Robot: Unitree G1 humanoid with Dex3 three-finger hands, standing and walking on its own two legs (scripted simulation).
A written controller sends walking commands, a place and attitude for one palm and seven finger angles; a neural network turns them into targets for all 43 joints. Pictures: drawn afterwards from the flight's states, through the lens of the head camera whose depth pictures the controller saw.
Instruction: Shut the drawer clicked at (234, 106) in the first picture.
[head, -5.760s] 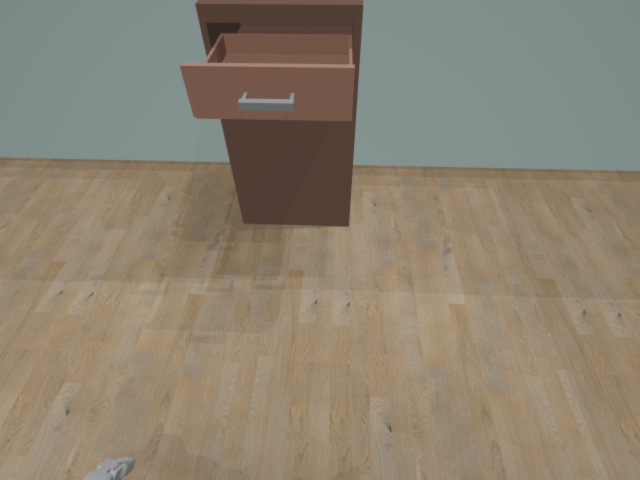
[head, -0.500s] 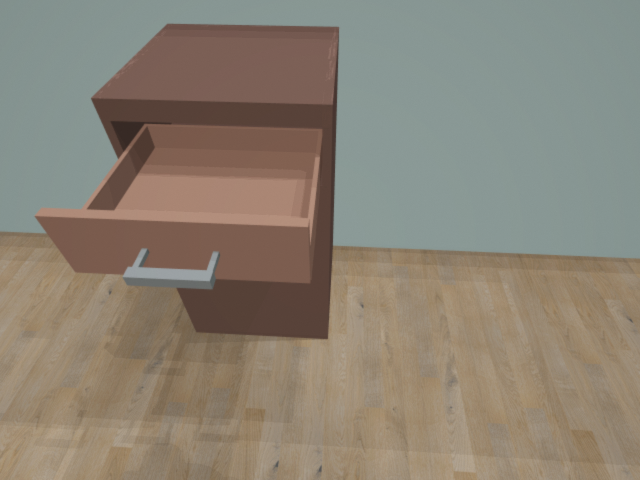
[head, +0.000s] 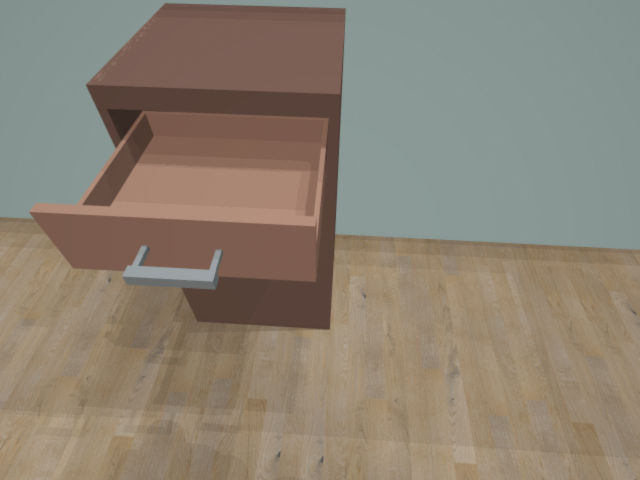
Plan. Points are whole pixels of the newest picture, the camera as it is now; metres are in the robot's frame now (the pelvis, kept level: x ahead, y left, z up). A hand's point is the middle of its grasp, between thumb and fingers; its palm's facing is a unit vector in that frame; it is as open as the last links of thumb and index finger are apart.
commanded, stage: shuffle to correct the standing spot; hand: left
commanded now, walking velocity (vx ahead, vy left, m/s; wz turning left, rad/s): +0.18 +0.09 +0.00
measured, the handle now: (176, 265) +0.41 +0.25 +0.00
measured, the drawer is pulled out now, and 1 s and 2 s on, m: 0.29 0.29 0.29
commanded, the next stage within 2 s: come to a stop and stand still in 0.30 s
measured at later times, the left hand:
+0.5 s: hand out of the picture +0.15 +0.20 -0.16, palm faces +0.03 -0.97 -0.23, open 7.3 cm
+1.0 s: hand out of the picture +0.11 +0.21 -0.17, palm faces +0.12 -0.96 -0.25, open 7.3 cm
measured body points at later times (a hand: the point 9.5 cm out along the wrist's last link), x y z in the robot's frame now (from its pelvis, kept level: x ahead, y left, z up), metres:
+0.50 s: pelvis +0.08 +0.02 +0.00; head +0.12 +0.00 +0.45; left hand +0.15 +0.25 -0.14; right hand +0.03 -0.18 -0.17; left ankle +0.00 +0.10 -0.74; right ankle +0.13 -0.08 -0.70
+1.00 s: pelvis +0.07 +0.00 +0.00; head +0.08 +0.00 +0.45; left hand +0.10 +0.26 -0.15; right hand +0.14 -0.23 -0.15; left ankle +0.04 +0.13 -0.72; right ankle +0.17 -0.07 -0.74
